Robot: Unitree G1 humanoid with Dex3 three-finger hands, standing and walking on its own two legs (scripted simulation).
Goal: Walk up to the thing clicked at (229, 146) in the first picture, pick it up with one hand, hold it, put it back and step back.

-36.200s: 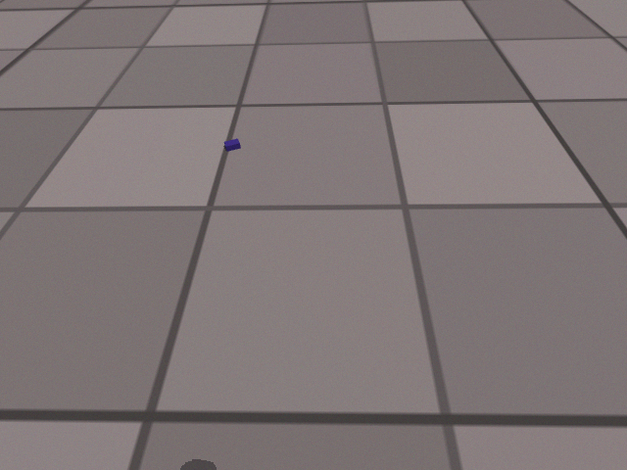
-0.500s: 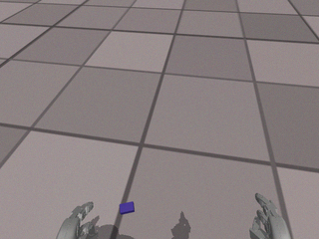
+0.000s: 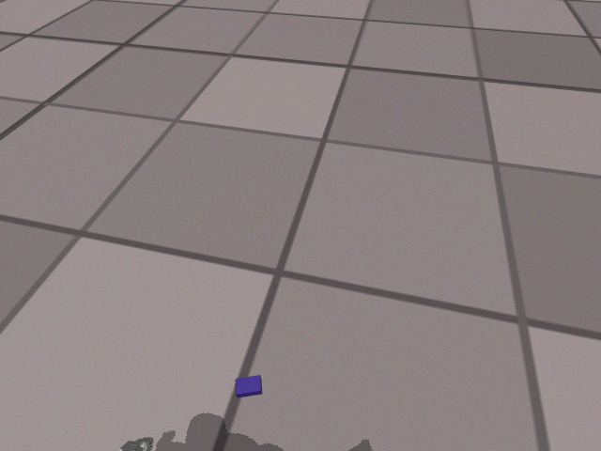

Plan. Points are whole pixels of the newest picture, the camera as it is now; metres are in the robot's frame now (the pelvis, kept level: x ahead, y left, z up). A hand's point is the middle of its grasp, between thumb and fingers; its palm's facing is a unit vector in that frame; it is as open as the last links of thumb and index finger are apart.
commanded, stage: stand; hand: left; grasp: from above
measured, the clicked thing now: (249, 386) +0.43 +0.23 -0.74
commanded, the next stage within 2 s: none
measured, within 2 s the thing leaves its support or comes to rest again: neither
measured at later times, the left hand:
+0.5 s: hand out of the picture +0.02 +0.25 -0.14, palm faces +0.05 -0.94 -0.34, open 7.4 cm
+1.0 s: hand out of the picture +0.04 +0.23 -0.14, palm faces +0.03 -0.94 -0.33, open 7.4 cm
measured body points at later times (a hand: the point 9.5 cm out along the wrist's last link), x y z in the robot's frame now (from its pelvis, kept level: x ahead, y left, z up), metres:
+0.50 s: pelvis -0.01 +0.01 +0.02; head -0.03 +0.00 +0.47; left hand +0.02 +0.30 -0.12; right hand +0.05 -0.27 -0.12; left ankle +0.01 +0.11 -0.72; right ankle +0.01 -0.13 -0.72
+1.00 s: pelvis -0.01 -0.01 +0.02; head -0.02 -0.01 +0.47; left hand +0.04 +0.28 -0.11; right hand +0.05 -0.30 -0.12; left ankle +0.01 +0.11 -0.72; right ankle +0.01 -0.13 -0.72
